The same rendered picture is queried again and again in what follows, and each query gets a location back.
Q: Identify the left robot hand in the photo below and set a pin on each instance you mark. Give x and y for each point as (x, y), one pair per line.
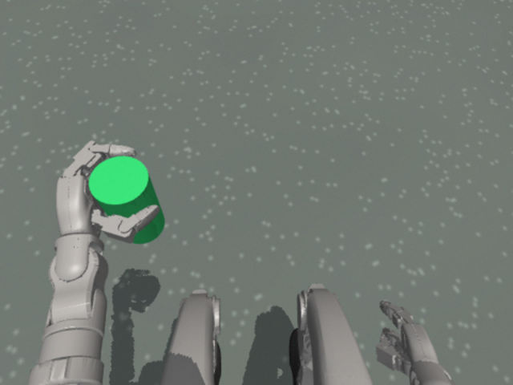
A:
(79, 212)

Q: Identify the can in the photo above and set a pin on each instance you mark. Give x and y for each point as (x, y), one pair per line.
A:
(122, 186)

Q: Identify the right robot hand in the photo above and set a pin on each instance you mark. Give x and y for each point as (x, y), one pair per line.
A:
(400, 351)

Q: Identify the left robot arm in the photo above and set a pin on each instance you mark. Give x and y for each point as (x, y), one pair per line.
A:
(72, 339)

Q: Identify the right robot arm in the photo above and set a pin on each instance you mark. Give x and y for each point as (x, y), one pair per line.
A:
(429, 373)

